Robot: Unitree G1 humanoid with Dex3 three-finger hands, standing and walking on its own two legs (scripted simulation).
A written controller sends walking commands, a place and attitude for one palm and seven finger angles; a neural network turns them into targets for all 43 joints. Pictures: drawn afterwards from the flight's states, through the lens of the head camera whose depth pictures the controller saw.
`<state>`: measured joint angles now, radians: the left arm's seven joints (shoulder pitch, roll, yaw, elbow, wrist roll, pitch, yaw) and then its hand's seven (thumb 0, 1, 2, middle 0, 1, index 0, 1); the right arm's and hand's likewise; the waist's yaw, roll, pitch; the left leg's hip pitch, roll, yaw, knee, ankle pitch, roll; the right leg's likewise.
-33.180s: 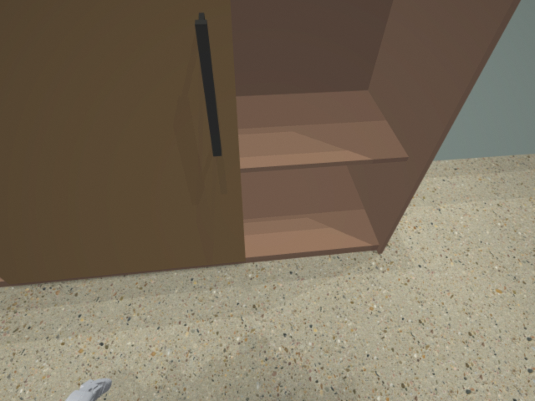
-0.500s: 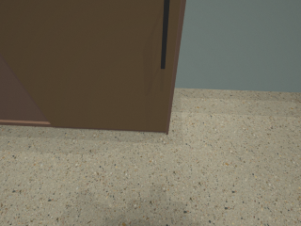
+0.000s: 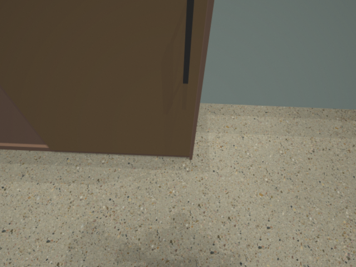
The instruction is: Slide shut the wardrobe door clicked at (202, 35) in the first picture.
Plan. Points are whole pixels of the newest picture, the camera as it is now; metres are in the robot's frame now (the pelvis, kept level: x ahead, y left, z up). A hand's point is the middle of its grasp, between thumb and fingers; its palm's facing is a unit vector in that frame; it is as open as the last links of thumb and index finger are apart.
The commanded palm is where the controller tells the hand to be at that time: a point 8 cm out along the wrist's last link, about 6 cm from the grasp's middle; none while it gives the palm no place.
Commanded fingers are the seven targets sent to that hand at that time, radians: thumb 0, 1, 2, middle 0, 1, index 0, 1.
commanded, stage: look to check the result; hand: left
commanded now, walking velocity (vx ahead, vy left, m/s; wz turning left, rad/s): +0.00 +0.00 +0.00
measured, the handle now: (187, 43) +0.82 +0.00 +0.07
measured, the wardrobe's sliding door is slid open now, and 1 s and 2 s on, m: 0.00 0.00 0.00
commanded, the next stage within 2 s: stand and wait in 0.44 s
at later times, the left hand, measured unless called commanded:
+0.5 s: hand out of the picture +0.11 +0.23 -0.16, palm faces -0.05 -0.94 -0.34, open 7.4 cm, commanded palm none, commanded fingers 0.00 0.90 0.90 -0.20 -0.30 -0.20 -0.30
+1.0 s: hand out of the picture +0.09 +0.23 -0.16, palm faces -0.06 -0.94 -0.33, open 7.4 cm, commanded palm none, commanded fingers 0.00 0.90 0.90 -0.20 -0.30 -0.20 -0.30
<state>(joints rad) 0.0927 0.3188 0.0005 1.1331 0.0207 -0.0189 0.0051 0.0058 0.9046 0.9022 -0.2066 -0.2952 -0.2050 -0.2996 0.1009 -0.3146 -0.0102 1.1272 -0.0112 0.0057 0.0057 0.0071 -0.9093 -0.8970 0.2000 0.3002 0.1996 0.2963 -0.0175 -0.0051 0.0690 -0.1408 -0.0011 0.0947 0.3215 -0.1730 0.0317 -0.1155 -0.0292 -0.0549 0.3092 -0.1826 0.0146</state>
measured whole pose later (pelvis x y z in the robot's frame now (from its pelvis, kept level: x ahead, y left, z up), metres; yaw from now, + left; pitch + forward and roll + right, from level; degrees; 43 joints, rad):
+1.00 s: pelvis +0.02 -0.01 +0.00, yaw +0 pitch -1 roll +0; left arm 0.11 0.34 0.00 1.14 0.02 -0.02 0.00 0.01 0.90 0.90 -0.21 -0.30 -0.21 -0.30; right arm 0.11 -0.33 0.00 1.14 -0.01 0.01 0.00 0.01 -0.91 -0.90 0.20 0.30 0.20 0.30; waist -0.02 0.00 0.06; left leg -0.08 0.02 0.10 0.28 -0.18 0.01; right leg -0.05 -0.01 -0.05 0.26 -0.18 0.00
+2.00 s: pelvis +0.02 +0.00 +0.00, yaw +0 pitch -1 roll +0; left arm 0.10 0.35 0.00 1.14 0.02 -0.02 0.00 0.01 0.90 0.90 -0.21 -0.30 -0.20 -0.30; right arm 0.10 -0.33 0.00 1.14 -0.01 0.00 0.00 0.01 -0.91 -0.90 0.20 0.30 0.20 0.30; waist -0.01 -0.01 0.06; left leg -0.08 0.00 0.10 0.27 -0.17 0.02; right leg -0.05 -0.02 -0.05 0.25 -0.18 0.01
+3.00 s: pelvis +0.01 +0.00 +0.00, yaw +0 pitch -2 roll +0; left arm 0.10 0.35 0.00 1.14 0.02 -0.02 0.00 0.01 0.90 0.90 -0.21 -0.30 -0.20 -0.30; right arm 0.10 -0.33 0.00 1.14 -0.01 0.00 0.01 0.01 -0.91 -0.90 0.20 0.30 0.20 0.30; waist -0.01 -0.01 0.05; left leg -0.07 0.00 0.09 0.27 -0.16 0.02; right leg -0.04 -0.02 -0.06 0.24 -0.17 0.01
